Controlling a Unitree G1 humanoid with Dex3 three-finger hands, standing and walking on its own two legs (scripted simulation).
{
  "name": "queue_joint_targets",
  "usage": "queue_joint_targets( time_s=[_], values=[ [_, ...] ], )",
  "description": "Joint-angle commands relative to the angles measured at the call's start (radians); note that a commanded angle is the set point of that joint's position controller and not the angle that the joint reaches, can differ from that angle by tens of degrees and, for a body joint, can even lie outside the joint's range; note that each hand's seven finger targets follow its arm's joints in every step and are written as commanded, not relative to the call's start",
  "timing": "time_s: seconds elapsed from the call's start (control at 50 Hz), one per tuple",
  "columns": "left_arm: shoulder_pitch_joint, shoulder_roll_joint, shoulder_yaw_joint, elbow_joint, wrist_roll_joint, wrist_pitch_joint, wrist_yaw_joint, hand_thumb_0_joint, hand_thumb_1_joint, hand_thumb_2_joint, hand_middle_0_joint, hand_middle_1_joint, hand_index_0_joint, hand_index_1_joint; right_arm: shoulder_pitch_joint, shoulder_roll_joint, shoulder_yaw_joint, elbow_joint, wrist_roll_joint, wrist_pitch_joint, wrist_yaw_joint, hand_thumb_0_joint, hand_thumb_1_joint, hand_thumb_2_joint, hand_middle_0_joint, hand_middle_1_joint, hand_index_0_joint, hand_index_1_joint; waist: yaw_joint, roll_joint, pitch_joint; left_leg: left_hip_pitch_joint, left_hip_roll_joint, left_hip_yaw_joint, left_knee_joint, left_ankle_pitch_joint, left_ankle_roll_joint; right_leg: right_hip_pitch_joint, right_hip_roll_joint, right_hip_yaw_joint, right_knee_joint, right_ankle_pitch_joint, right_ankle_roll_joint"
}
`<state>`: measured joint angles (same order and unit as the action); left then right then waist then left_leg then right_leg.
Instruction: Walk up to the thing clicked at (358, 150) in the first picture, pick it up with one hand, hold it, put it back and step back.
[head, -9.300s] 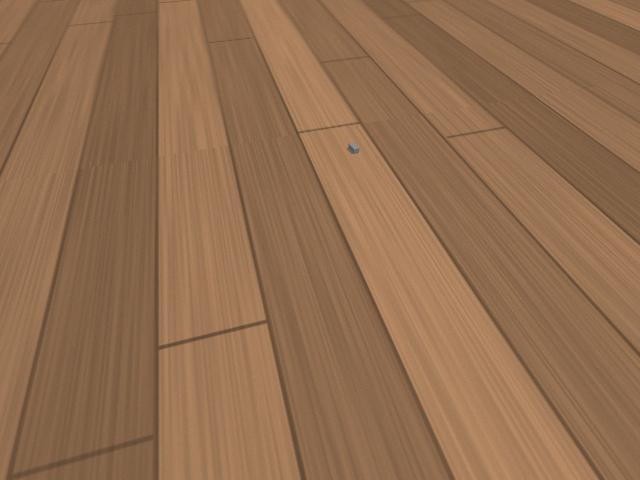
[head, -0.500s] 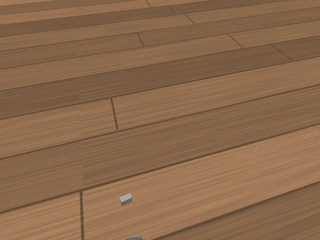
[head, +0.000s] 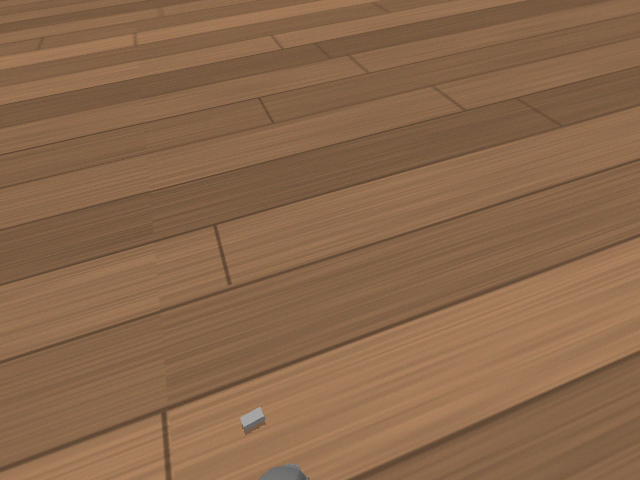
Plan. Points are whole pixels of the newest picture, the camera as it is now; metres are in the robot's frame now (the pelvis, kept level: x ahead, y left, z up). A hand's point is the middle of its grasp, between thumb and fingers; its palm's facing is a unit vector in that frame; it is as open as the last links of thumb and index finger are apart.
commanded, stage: walk up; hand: left
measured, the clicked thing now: (252, 418) +0.46 +0.32 -0.76
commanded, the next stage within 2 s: none
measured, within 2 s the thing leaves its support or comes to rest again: neither
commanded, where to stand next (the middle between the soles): +0.12 +0.01 m, yaw +5 degrees
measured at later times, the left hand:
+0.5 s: hand out of the picture +0.17 +0.31 -0.16, palm faces +0.05 -0.94 -0.33, open 7.4 cm
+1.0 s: hand out of the picture +0.13 +0.28 -0.16, palm faces +0.12 -0.92 -0.37, open 7.4 cm
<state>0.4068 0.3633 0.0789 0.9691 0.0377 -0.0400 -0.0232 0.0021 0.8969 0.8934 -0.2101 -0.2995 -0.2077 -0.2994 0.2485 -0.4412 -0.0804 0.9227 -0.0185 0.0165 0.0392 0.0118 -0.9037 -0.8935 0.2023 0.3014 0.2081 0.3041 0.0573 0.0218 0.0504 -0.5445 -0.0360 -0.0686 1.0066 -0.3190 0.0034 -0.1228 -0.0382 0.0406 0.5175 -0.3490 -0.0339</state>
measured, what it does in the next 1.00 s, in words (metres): steps on the spot: left foot, then right foot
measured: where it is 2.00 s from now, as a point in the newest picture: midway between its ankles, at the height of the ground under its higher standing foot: outside the picture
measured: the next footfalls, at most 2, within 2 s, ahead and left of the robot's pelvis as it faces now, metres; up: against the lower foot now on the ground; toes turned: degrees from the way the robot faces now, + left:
left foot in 0.22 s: +0.17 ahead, +0.16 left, +0.00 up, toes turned +6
right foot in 0.62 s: +0.18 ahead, -0.11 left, +0.00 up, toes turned +6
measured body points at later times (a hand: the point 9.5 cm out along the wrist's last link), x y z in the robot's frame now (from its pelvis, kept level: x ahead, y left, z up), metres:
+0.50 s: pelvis +0.10 +0.04 -0.01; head +0.13 +0.07 +0.44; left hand +0.16 +0.36 -0.14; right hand +0.20 -0.26 -0.11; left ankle +0.13 +0.16 -0.74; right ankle +0.16 -0.12 -0.70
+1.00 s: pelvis +0.06 +0.01 -0.02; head +0.09 +0.01 +0.43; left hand +0.13 +0.33 -0.14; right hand +0.16 -0.30 -0.15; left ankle +0.04 +0.12 -0.74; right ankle +0.16 -0.10 -0.74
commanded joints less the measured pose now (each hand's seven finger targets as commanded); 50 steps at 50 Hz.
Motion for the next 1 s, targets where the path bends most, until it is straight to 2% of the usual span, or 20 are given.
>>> queue_joint_targets(
  time_s=[0.0, 0.06, 0.12, 0.16, 0.2, 0.24, 0.26, 0.34, 0.42, 0.5, 0.6, 0.62, 0.66, 0.68, 0.72, 0.78, 0.86, 0.92, 0.96, 0.98],
  values=[
    [-0.037, 0.29, 0.08, -0.109, -0.01, -0.05, 0.017, 0.0, 0.9, 0.9, -0.2, -0.3, -0.2, -0.3, -0.059, -0.142, -0.035, -0.107, 0.009, -0.044, 0.015, 0.0, -0.9, -0.9, 0.2, 0.3, 0.2, 0.3, -0.01, -0.155, 0.099, -0.147, 0.016, -0.016, -0.033, 0.057, -0.017, 0.057, -0.155, 0.177, -0.3, -0.101, -0.129],
    [-0.131, 0.317, 0.082, -0.16, -0.001, -0.044, 0.01, 0.0, 0.9, 0.9, -0.2, -0.3, -0.2, -0.3, -0.04, -0.161, -0.05, -0.118, 0.013, -0.04, 0.033, 0.0, -0.9, -0.9, 0.2, 0.3, 0.2, 0.3, -0.044, -0.252, 0.136, -0.02, 0.079, 0.013, -0.204, 0.069, -0.032, -0.065, -0.162, 0.102, -0.325, -0.213, -0.132],
    [-0.048, 0.295, 0.06, -0.151, -0.015, -0.028, 0.01, 0.0, 0.9, 0.9, -0.2, -0.3, -0.2, -0.3, -0.098, -0.144, -0.039, -0.119, 0.004, -0.061, 0.024, 0.0, -0.9, -0.9, 0.2, 0.3, 0.2, 0.3, 0.002, -0.23, 0.118, 0.144, 0.074, 0.097, -0.351, 0.086, -0.017, -0.096, -0.188, 0.052, -0.225, 0.084, -0.144],
    [-0.059, 0.295, 0.048, -0.156, -0.029, -0.014, 0.013, 0.0, 0.9, 0.9, -0.2, -0.3, -0.2, -0.3, -0.007, -0.137, -0.04, -0.09, 0.003, -0.069, 0.008, 0.0, -0.9, -0.9, 0.2, 0.3, 0.2, 0.3, -0.05, -0.168, 0.062, 0.314, 0.052, 0.128, -0.45, 0.174, 0.005, -0.12, -0.207, 0.033, -0.087, 0.318, -0.126],
    [-0.01, 0.229, 0.019, -0.166, -0.034, -0.005, 0.015, 0.0, 0.9, 0.9, -0.2, -0.3, -0.2, -0.3, 0.169, -0.195, -0.068, -0.042, 0.0, -0.081, -0.019, 0.0, -0.9, -0.9, 0.2, 0.3, 0.2, 0.3, -0.124, 0.041, -0.086, 0.556, 0.039, 0.094, -0.535, 0.159, 0.042, -0.146, -0.109, -0.056, 0.313, 0.395, -0.061],
    [0.08, 0.174, 0.002, -0.178, -0.043, -0.001, 0.023, 0.0, 0.9, 0.9, -0.2, -0.3, -0.2, -0.3, 0.208, -0.323, -0.085, -0.081, -0.002, -0.097, -0.035, 0.0, -0.9, -0.9, 0.2, 0.3, 0.2, 0.3, -0.107, 0.199, -0.146, 0.71, 0.42, -0.557, -0.633, 0.231, 0.209, -0.453, 0.1, 0.001, 0.603, -0.211, -0.002],
    [0.012, 0.262, 0.019, -0.163, -0.036, 0.01, 0.039, 0.0, 0.9, 0.9, -0.2, -0.3, -0.2, -0.3, 0.19, -0.341, -0.091, -0.078, 0.026, -0.096, -0.032, 0.0, -0.9, -0.9, 0.2, 0.3, 0.2, 0.3, -0.122, 0.138, -0.133, 0.627, 0.469, -0.643, -0.67, 0.212, 0.294, -0.449, 0.042, 0.079, 0.682, -0.244, -0.022],
    [0.0, 0.249, 0.019, -0.144, -0.052, 0.019, 0.027, 0.0, 0.9, 0.9, -0.2, -0.3, -0.2, -0.3, 0.079, -0.212, -0.036, -0.106, 0.031, -0.104, -0.051, 0.0, -0.9, -0.9, 0.2, 0.3, 0.2, 0.3, -0.053, 0.056, 0.015, 0.381, 0.295, -0.173, -0.625, 0.497, 0.169, -0.36, -0.023, 0.109, 0.592, -0.084, -0.021],
    [-0.06, 0.196, 0.01, -0.124, -0.055, 0.03, 0.026, 0.0, 0.9, 0.9, -0.2, -0.3, -0.2, -0.3, -0.013, -0.176, -0.007, -0.124, 0.018, -0.103, -0.062, 0.0, -0.9, -0.9, 0.2, 0.3, 0.2, 0.3, -0.042, 0.124, 0.0, 0.245, 0.26, -0.016, -0.572, 0.702, 0.19, -0.237, -0.025, 0.027, 0.407, 0.0, 0.02],
    [-0.129, 0.2, 0.009, -0.13, -0.054, 0.035, 0.034, 0.0, 0.9, 0.9, -0.2, -0.3, -0.2, -0.3, -0.019, -0.203, -0.009, -0.13, 0.022, -0.079, -0.066, 0.0, -0.9, -0.9, 0.2, 0.3, 0.2, 0.3, -0.062, 0.194, -0.056, 0.266, 0.265, -0.02, -0.496, 0.823, 0.201, -0.198, -0.003, -0.048, 0.314, 0.053, 0.029],
    [-0.129, 0.232, 0.027, -0.107, -0.026, 0.042, 0.031, 0.0, 0.9, 0.9, -0.2, -0.3, -0.2, -0.3, -0.081, -0.19, -0.007, -0.147, 0.038, -0.028, -0.066, 0.0, -0.9, -0.9, 0.2, 0.3, 0.2, 0.3, -0.023, 0.085, -0.097, 0.165, 0.216, -0.046, -0.34, 0.37, 0.119, -0.063, 0.016, -0.04, 0.069, 0.181, -0.021],
    [-0.147, 0.277, 0.039, -0.118, -0.016, 0.035, 0.033, 0.0, 0.9, 0.9, -0.2, -0.3, -0.2, -0.3, -0.05, -0.152, 0.002, -0.143, 0.042, -0.025, -0.067, 0.0, -0.9, -0.9, 0.2, 0.3, 0.2, 0.3, -0.033, -0.055, -0.114, 0.121, 0.152, 0.002, -0.229, 0.262, 0.07, -0.038, -0.096, 0.101, -0.005, 0.329, -0.064],
    [-0.228, 0.357, 0.051, -0.156, -0.02, 0.03, 0.032, 0.0, 0.9, 0.9, -0.2, -0.3, -0.2, -0.3, -0.056, -0.128, 0.007, -0.13, 0.041, -0.013, -0.087, 0.0, -0.9, -0.9, 0.2, 0.3, 0.2, 0.3, -0.018, -0.309, -0.114, 0.051, -0.019, 0.035, 0.064, -0.344, 0.025, -0.098, -0.377, 0.432, -0.089, 0.544, -0.283],
    [-0.236, 0.327, 0.047, -0.16, -0.02, 0.03, 0.033, 0.0, 0.9, 0.9, -0.2, -0.3, -0.2, -0.3, -0.041, -0.153, 0.0, -0.111, 0.03, -0.01, -0.091, 0.0, -0.9, -0.9, 0.2, 0.3, 0.2, 0.3, -0.025, -0.273, -0.1, 0.1, 0.007, -0.014, 0.115, -0.351, 0.019, -0.159, -0.378, 0.439, -0.084, 0.54, -0.29],
    [-0.282, 0.274, 0.031, -0.177, -0.016, 0.037, 0.037, 0.0, 0.9, 0.9, -0.2, -0.3, -0.2, -0.3, -0.019, -0.163, -0.008, -0.086, 0.042, -0.011, -0.079, 0.0, -0.9, -0.9, 0.2, 0.3, 0.2, 0.3, -0.055, -0.217, -0.068, 0.103, -0.033, -0.019, 0.174, -0.283, 0.026, -0.193, -0.25, 0.245, -0.059, 0.531, -0.23],
    [-0.287, 0.248, 0.029, -0.173, -0.003, 0.035, 0.044, 0.0, 0.9, 0.9, -0.2, -0.3, -0.2, -0.3, 0.012, -0.142, 0.0, -0.064, 0.04, -0.016, -0.072, 0.0, -0.9, -0.9, 0.2, 0.3, 0.2, 0.3, -0.04, -0.225, -0.126, 0.074, -0.034, -0.01, 0.081, -0.18, 0.001, -0.09, -0.171, 0.191, -0.049, 0.278, -0.175],
    [-0.249, 0.248, 0.029, -0.16, 0.001, 0.042, 0.038, 0.0, 0.9, 0.9, -0.2, -0.3, -0.2, -0.3, -0.013, -0.137, 0.016, -0.035, 0.023, -0.038, -0.061, 0.0, -0.9, -0.9, 0.2, 0.3, 0.2, 0.3, -0.002, -0.246, -0.168, 0.129, 0.009, 0.066, -0.282, -0.226, -0.014, 0.019, -0.19, 0.191, -0.068, 0.026, -0.178],
    [-0.265, 0.239, 0.014, -0.146, -0.026, 0.06, 0.024, 0.0, 0.9, 0.9, -0.2, -0.3, -0.2, -0.3, 0.054, -0.13, 0.013, 0.016, -0.007, -0.059, -0.067, 0.0, -0.9, -0.9, 0.2, 0.3, 0.2, 0.3, -0.059, -0.17, -0.122, 0.41, 0.019, 0.046, -0.648, 0.018, 0.021, -0.196, -0.184, 0.15, 0.053, 0.072, -0.098],
    [-0.246, 0.13, -0.017, -0.138, -0.046, 0.058, 0.019, 0.0, 0.9, 0.9, -0.2, -0.3, -0.2, -0.3, -0.069, -0.22, 0.001, -0.018, -0.033, -0.071, -0.07, 0.0, -0.9, -0.9, 0.2, 0.3, 0.2, 0.3, -0.013, 0.122, -0.052, 0.458, 0.311, -0.417, -0.745, 0.019, 0.111, -0.451, -0.002, -0.006, 0.24, -0.081, 0.025],
    [-0.321, 0.228, 0.013, -0.114, -0.034, 0.057, 0.033, 0.0, 0.9, 0.9, -0.2, -0.3, -0.2, -0.3, -0.101, -0.291, -0.009, -0.021, -0.015, -0.07, -0.063, 0.0, -0.9, -0.9, 0.2, 0.3, 0.2, 0.3, -0.064, 0.133, -0.001, 0.219, 0.399, -0.454, -0.734, -0.074, 0.22, -0.32, -0.032, 0.035, 0.272, -0.205, 0.024]
  ],
)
